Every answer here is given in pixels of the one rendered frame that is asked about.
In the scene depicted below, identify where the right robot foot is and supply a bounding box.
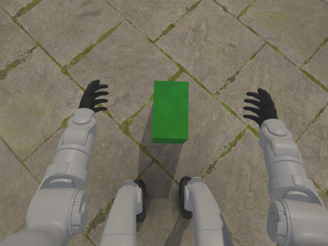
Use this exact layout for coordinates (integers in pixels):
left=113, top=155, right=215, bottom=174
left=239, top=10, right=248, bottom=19
left=179, top=176, right=193, bottom=219

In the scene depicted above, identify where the carton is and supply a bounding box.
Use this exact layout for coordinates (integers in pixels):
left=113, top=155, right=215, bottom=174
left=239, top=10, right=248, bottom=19
left=152, top=80, right=189, bottom=144

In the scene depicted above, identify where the right robot forearm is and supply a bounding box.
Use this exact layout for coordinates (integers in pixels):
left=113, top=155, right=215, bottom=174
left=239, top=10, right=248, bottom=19
left=259, top=119, right=328, bottom=212

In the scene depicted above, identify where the robot right hand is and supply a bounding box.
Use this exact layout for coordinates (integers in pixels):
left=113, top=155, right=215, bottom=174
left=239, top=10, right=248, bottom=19
left=243, top=88, right=278, bottom=127

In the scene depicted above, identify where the robot left hand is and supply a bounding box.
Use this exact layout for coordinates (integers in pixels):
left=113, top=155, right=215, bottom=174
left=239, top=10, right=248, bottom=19
left=79, top=79, right=109, bottom=113

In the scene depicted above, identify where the right robot upper arm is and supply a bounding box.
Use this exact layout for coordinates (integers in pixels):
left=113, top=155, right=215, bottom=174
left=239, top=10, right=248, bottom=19
left=266, top=198, right=328, bottom=246

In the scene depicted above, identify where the left robot forearm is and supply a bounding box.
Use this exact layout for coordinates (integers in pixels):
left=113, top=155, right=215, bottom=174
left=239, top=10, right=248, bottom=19
left=26, top=108, right=97, bottom=230

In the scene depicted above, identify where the left robot foot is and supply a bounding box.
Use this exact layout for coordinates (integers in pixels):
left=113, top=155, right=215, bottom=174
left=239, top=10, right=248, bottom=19
left=134, top=179, right=146, bottom=222

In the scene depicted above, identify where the robot foot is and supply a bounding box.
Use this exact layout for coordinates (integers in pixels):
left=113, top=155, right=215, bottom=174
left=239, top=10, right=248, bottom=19
left=179, top=176, right=193, bottom=219
left=134, top=179, right=146, bottom=222

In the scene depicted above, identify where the left robot upper arm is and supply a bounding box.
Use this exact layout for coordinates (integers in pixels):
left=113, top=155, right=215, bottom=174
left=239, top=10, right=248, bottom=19
left=0, top=188, right=88, bottom=246

